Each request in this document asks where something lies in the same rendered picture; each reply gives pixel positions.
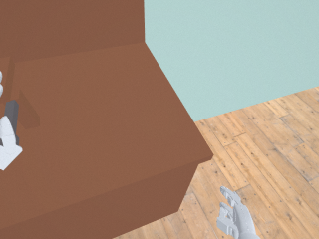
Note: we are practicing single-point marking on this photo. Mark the left robot hand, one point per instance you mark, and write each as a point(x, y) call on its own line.
point(9, 151)

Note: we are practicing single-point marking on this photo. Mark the counter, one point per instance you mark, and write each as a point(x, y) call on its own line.
point(107, 145)

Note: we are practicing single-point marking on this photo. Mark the right robot hand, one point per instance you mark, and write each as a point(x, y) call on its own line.
point(238, 220)

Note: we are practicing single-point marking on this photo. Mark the tap lever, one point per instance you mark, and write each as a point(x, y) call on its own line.
point(11, 112)

